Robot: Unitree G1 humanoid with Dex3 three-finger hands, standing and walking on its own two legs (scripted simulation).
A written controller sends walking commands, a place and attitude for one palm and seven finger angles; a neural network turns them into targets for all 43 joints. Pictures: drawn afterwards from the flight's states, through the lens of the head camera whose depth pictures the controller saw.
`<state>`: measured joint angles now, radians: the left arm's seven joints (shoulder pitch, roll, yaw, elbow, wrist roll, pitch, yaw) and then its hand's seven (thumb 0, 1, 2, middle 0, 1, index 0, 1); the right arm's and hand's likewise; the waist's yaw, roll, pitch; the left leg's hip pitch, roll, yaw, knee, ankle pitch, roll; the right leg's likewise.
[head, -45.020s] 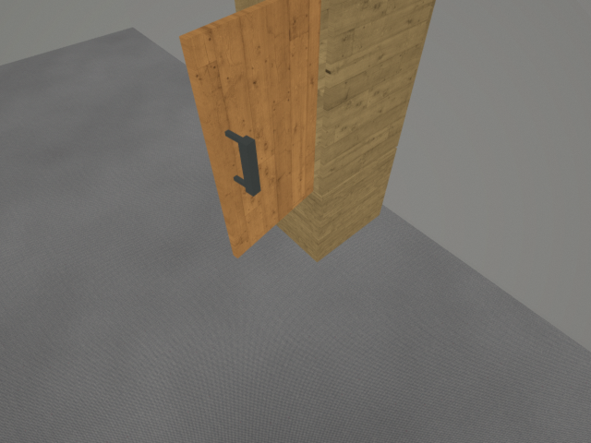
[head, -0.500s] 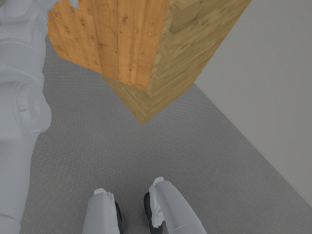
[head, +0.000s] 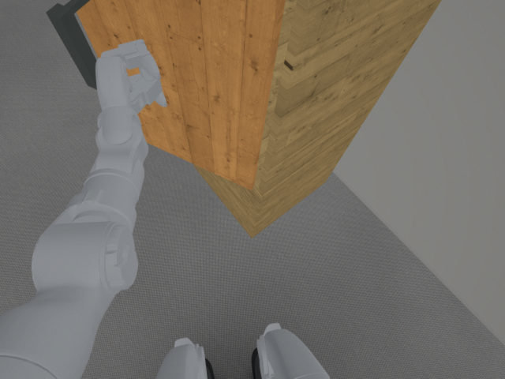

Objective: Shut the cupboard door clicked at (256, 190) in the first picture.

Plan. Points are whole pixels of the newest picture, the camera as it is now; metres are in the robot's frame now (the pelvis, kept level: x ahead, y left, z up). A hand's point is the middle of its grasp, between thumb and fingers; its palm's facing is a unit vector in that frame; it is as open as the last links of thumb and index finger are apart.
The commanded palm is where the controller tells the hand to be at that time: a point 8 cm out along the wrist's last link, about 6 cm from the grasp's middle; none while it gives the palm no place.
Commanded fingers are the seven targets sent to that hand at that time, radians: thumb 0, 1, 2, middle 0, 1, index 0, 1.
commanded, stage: pull the fist back off the door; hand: left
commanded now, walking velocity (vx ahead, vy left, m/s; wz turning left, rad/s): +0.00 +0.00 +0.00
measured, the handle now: (89, 43) +0.66 +0.17 +0.07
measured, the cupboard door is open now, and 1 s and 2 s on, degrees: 26 26 26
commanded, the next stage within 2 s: draw the hand back to the body in 0.30 s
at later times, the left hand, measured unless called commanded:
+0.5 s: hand (159, 113) +0.49 +0.06 +0.09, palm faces +0.06 -1.00 -0.02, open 3.1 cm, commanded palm +0.44 +0.13 +0.09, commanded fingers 0.00 0.90 0.90 -1.30 -1.50 -1.30 -1.50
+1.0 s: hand (59, 196) +0.34 +0.15 +0.16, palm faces +0.04 -0.99 -0.11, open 3.1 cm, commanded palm +0.30 +0.21 +0.17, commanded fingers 0.00 0.90 0.90 -1.02 -1.20 -1.02 -1.20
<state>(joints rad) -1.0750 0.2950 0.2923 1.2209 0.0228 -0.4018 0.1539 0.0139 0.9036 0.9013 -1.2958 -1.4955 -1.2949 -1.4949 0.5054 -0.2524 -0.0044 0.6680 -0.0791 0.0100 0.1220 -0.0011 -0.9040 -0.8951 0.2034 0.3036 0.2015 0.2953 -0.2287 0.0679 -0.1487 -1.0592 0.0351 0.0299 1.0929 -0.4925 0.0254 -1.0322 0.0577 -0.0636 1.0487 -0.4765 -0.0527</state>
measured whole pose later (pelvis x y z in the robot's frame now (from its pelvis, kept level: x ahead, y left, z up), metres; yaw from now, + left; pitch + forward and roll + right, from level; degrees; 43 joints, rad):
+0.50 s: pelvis -0.01 -0.01 +0.00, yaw +2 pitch +21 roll +0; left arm -0.93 0.17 0.20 1.15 -0.01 -0.49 0.17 0.02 0.90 0.90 -1.30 -1.50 -1.30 -1.50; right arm 0.31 -0.24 -0.01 0.66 -0.05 0.02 0.08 0.00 -0.91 -0.90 0.20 0.30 0.20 0.30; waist -0.16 0.04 -0.15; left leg -0.97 0.01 0.03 1.08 -0.47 0.02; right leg -0.96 0.03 -0.07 1.06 -0.48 -0.06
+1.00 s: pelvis +0.00 +0.01 +0.06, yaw +1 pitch +5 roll +0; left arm -0.19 0.21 0.06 0.35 -0.13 -0.22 0.00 0.01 0.90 0.90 -1.23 -1.42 -1.23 -1.42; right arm 0.25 -0.26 -0.01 0.59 0.06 0.02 -0.03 0.01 -0.91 -0.90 0.20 0.30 0.20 0.29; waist -0.03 0.04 -0.08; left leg -0.45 -0.01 0.06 0.71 -0.36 0.04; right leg -0.45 0.03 -0.02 0.71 -0.36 -0.03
